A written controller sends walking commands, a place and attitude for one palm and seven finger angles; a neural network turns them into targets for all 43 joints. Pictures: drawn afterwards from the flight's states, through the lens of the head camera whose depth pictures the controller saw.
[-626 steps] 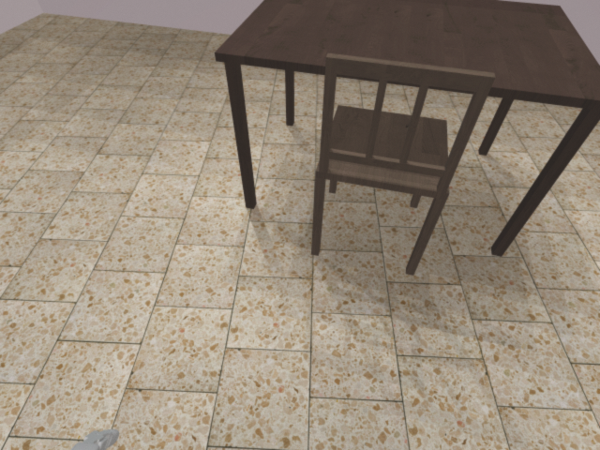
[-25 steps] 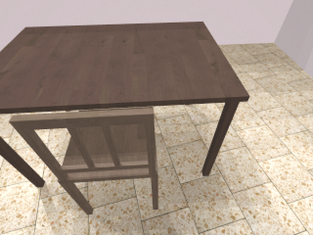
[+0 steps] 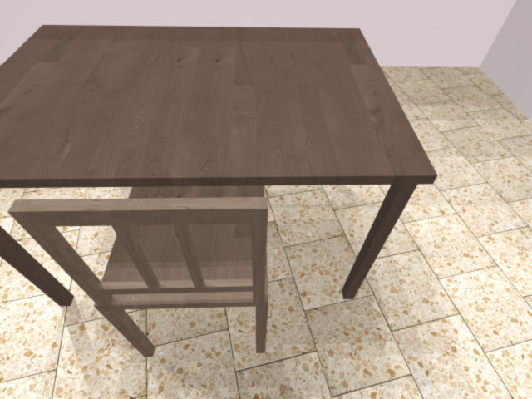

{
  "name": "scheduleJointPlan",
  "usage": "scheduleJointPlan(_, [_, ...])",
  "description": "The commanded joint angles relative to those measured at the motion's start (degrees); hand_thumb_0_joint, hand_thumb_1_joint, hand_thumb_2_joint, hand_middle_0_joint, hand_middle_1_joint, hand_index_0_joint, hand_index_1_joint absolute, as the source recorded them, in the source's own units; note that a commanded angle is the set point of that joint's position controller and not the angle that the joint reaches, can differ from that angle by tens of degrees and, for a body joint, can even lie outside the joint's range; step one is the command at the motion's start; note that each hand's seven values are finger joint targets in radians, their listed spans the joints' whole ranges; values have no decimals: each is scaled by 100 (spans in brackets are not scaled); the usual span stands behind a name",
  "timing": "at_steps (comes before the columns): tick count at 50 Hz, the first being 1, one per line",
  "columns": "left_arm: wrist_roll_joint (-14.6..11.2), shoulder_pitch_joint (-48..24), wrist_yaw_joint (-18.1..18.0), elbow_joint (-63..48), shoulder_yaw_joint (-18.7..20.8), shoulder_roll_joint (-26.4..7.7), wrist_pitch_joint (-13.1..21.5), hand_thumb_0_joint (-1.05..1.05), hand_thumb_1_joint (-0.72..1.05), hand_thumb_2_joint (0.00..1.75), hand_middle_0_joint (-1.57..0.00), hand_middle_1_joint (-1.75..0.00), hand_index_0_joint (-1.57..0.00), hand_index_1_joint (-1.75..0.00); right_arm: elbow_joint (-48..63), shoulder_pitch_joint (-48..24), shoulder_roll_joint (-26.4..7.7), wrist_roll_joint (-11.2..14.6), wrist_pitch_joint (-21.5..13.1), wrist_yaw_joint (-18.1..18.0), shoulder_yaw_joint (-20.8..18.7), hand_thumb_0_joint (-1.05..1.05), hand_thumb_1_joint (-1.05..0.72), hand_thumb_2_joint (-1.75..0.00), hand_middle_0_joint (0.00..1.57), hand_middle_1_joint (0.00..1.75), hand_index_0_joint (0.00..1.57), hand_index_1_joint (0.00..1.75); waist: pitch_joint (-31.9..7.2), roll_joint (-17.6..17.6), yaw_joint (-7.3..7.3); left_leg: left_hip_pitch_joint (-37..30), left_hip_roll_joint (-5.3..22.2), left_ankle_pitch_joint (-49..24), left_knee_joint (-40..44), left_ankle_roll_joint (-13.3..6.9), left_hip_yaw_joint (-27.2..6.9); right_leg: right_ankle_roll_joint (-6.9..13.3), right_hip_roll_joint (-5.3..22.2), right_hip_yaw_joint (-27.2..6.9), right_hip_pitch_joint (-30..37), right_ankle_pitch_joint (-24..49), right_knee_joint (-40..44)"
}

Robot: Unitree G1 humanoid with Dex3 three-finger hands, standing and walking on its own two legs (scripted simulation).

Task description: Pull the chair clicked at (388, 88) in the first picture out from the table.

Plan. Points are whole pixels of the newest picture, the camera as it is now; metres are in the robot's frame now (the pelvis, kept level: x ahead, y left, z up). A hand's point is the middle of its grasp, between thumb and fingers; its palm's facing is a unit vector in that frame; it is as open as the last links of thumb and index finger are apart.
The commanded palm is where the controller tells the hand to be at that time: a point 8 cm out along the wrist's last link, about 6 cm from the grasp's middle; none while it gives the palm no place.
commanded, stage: come to a stop and stand still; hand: left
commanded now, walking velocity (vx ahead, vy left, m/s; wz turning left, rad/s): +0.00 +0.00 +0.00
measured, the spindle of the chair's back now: (138, 257) +0.38 +0.28 -0.10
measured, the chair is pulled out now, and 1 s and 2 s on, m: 0.00 0.00 0.00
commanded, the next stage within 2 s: look again from close up in 0.48 s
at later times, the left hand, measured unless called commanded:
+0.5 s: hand out of the picture +0.03 +0.17 -0.17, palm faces +0.01 -0.98 -0.20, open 7.4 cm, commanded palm none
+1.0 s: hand out of the picture +0.00 +0.16 -0.17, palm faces +0.02 -0.98 -0.18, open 7.4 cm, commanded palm none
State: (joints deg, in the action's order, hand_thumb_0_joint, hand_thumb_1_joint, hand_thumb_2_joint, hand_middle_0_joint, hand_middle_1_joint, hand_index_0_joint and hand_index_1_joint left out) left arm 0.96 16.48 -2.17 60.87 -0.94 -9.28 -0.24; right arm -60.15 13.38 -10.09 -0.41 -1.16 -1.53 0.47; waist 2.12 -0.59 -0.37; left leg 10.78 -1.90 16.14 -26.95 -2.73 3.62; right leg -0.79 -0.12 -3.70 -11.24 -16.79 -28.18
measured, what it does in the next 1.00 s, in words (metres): stands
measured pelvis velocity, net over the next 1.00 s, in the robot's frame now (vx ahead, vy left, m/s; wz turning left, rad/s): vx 0.01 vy -0.01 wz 0.01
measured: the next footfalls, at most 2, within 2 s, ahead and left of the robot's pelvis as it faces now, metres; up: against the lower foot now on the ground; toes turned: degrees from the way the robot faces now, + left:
none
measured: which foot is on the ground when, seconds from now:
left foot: down 0.00-1.00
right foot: down 0.00-1.00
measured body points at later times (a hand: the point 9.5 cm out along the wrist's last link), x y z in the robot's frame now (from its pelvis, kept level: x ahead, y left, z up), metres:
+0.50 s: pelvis +0.02 -0.01 +0.00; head +0.03 +0.00 +0.45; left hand +0.03 +0.22 -0.16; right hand +0.04 -0.24 -0.15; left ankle -0.02 +0.09 -0.74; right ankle -0.02 -0.13 -0.74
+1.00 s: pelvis +0.01 -0.01 +0.00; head +0.02 +0.00 +0.45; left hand +0.00 +0.21 -0.16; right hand +0.01 -0.23 -0.15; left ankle -0.02 +0.09 -0.74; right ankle -0.02 -0.13 -0.74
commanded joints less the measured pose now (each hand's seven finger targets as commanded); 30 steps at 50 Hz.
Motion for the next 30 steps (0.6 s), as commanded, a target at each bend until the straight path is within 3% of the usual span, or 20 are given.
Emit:
scheduleJointPlan(1, [-6, 310, -37, -185, 99, -694, 114, 0, 90, 90, -20, -30, -20, -30, 123, 279, -604, 1, -94, -37, -105, 0, -90, -90, 20, 30, 20, 30, -125, 50, 48, -357, 741, -1569, 398, 24, -628, 263, 478, -395, -212, 1438, 390])
scheduleJointPlan(23, [-36, 355, -49, -114, 82, -724, 168, 0, 90, 90, -20, -30, -20, -30, -189, 346, -546, 9, -111, -45, -64, 0, -90, -90, 20, 30, 20, 30, -171, 4, 12, -495, 755, -1882, 526, 73, -635, 274, 564, -360, 149, 1924, 561])
scheduleJointPlan(30, [-41, 383, -50, -70, 79, -679, 154, 0, 90, 90, -20, -30, -20, -30, -269, 406, -505, 12, -111, -56, -54, 0, -90, -90, 20, 30, 20, 30, 9, 19, -3, -445, 765, -1808, 603, 67, -644, 258, 542, -323, 102, 1689, 626])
